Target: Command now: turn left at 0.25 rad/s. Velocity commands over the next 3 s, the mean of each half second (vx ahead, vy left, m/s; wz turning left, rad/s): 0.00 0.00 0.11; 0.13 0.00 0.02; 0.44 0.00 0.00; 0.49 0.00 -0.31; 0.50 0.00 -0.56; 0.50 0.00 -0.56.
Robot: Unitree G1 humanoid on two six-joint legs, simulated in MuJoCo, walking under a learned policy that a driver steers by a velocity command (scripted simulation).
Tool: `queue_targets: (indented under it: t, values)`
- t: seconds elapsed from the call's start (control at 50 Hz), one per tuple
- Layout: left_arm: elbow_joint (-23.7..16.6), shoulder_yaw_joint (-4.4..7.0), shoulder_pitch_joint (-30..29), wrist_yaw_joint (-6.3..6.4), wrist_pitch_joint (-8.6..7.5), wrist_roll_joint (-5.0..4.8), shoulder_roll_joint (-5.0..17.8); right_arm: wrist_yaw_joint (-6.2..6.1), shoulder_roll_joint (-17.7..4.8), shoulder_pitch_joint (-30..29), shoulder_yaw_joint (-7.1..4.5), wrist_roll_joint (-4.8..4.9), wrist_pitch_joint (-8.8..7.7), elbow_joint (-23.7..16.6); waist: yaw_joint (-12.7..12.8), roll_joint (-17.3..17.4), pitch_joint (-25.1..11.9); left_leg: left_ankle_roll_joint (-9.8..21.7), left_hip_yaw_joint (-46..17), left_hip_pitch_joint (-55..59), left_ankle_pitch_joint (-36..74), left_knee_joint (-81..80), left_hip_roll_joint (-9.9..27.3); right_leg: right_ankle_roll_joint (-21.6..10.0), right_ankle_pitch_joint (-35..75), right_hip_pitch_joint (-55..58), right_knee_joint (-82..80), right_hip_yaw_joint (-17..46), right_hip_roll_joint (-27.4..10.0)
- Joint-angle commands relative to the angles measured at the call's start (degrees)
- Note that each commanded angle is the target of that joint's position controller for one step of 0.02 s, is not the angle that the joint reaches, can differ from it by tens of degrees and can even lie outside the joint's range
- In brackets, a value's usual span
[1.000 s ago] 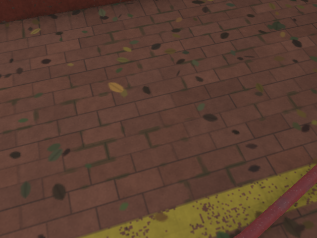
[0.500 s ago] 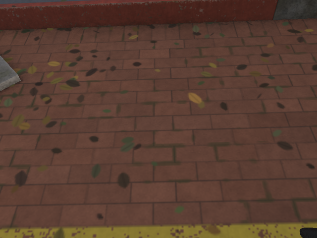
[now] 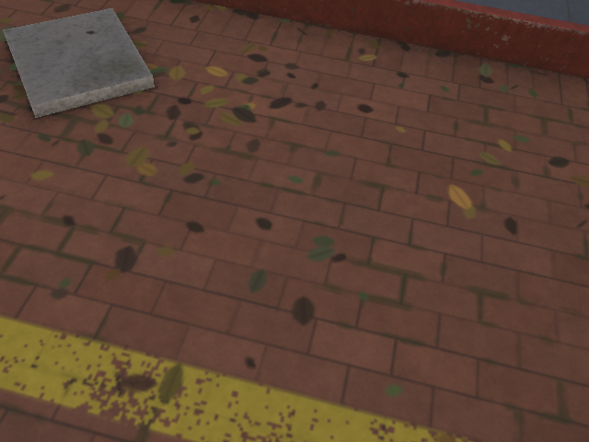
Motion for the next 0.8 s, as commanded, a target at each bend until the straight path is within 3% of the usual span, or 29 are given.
queue_targets:
  t: [0.02,0.06,0.12,0.16,0.18,0.2,0.22,0.24,0.26,0.32,0.46,0.7,0.74,0.76,0.8]
  values:
    - [-3.8,-0.44,-1.2,-0.2,-0.6,-0.03,1.3,-0.52,-7.3,-2.2,-1.86,-0.21,-1.06,-3.4,-0.3,10.3,-5.4,10.3,-10.4,4.2,13.7,-7.9,11.9,-0.4,0.9,4.5,-10.6,1.7,-0.8]
    - [-4.5,-0.57,-2.6,-0.61,-0.8,-0.08,1.9,-0.34,-8.1,-1.4,-2.02,-0.4,-0.88,-2.7,-1.2,10.7,-4.4,11.2,-12.7,3.6,9.7,-8.1,12.7,-1.0,-1.2,7.4,-16.0,1.8,-0.6]
    - [-4.4,-0.42,-2.1,-1.09,-1.17,-0.47,2.6,0.16,-7.3,-1.4,-1.46,-0.13,-0.88,-1.6,-1.3,10.4,-3.0,10.9,-16.0,3.2,6.0,-7.6,13.0,-2.3,-1.0,11.4,-24.7,1.8,-0.4]
    - [-3.5,-0.9,0.1,-1.62,-1.81,0.28,1.3,0.33,-5.5,-1.9,-0.63,0.36,-1.06,-0.5,1.1,7.7,-3.2,7.9,-15.0,1.1,6.2,-6.1,10.7,-3.8,11.8,19.9,-38.8,1.7,-0.5]
    - [-3.5,-0.91,0.9,-1.56,-2.07,1.23,2.5,0.47,-4.3,0.1,-0.13,-0.34,-1.56,0.4,0.5,5.3,-5.0,5.1,-13.8,-0.6,4.9,-5.1,8.8,-4.5,19.4,25.9,-39.5,4.7,-3.4]
    - [-3.8,-0.25,1.3,-1.37,-2.08,1.52,6.2,0.92,-4.6,2.7,-0.23,-1.31,-2.23,0.7,-1.9,-0.3,-6.2,2.6,-10.2,-2.6,1.5,-2.5,5.1,-6.2,28.9,29.1,-35.8,7.2,-7.4]
    - [-2.6,-0.15,-0.5,-1.78,-2.15,0.9,5.3,0.94,-4.0,3.2,-0.33,-1.21,-2.37,0.9,-3.1,-6.4,-6.4,0.3,-5.1,1.1,-1.0,-2.9,2.0,-8.3,18.8,23.1,-35.0,6.9,-6.5]
    - [-3.5,-0.92,-1.8,-2.22,-2.4,0.74,2.1,0.84,-5.8,0.4,-0.59,-1.29,-2.19,1.4,-1.0,-4.4,-4.6,-0.6,-4.9,2.7,-0.9,-1.7,1.9,-7.9,12.9,20.2,-36.2,6.0,-4.6]
    - [-3.2,-1.19,-1.9,-2.24,-2.67,1.02,1.3,0.66,-5.8,-1.5,-0.86,-0.89,-1.86,1.0,-0.4,-3.6,-3.9,-0.4,-4.9,2.8,0.4,-0.9,1.9,-6.9,10.9,19.1,-36.3,5.3,-4.0]
    - [-2.4,-1.4,-0.6,-2.05,-3.53,0.83,1.4,0.34,-4.3,-1.0,-0.69,-0.74,-0.92,1.3,-0.2,-1.7,-2.5,0.9,-6.0,2.4,3.8,-1.0,2.6,-5.8,10.9,18.5,-35.4,4.1,-3.0]
    - [-1.1,-1.62,0.3,-1.33,-3.3,0.53,1.2,0.24,-2.9,0.4,-0.76,-0.39,-1.29,3.5,0.2,2.0,-2.1,0.5,-5.9,3.0,6.5,-0.8,2.6,-5.7,11.8,19.2,-34.4,3.6,-2.3]
    - [3.6,-1.67,1.7,-1.08,-3.04,0.26,0.4,-0.36,-2.6,1.0,-1.03,-0.17,-1.48,7.4,0.2,2.4,-1.2,0.1,-5.7,4.7,8.6,-1.2,2.8,-5.3,11.7,19.4,-35.1,3.0,-1.4]
    - [5.1,-1.53,3.1,-0.95,-2.76,-0.04,0.3,-0.56,-3.3,2.5,-1.41,0.18,-1.18,8.8,0.0,2.9,-1.4,1.2,-5.1,4.2,-6.9,-1.7,1.6,-6.0,-0.9,18.4,-33.9,1.1,0.6]
    - [5.2,-1.39,3.1,-0.81,-2.78,-0.48,0.6,-0.65,-4.3,3.1,-1.8,0.56,-1.11,9.0,-0.4,3.2,0.6,2.5,-5.8,2.3,-19.3,-2.3,1.5,-7.0,-9.0,15.6,-32.6,0.7,1.3]
    - [4.2,-1.68,1.9,-0.63,-3.93,-1.08,-0.4,-0.67,-4.8,5.2,-1.87,1.2,-2.05,9.2,-1.5,5.4,5.7,5.8,-12.3,-0.3,-33.3,-6.6,5.2,-8.5,-15.9,8.9,-29.3,1.1,1.6]
Next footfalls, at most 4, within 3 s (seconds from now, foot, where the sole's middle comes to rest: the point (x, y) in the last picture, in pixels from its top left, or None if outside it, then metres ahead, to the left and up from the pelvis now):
0.18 right None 0.05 -0.14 -0.78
1.46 left None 0.44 0.08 -0.78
2.04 right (367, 343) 0.71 -0.20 -0.78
2.52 left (327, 238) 1.03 -0.11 -0.78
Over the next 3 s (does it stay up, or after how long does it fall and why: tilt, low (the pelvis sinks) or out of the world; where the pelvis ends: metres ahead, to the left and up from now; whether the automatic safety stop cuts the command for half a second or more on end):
stays up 1.02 -0.27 -0.01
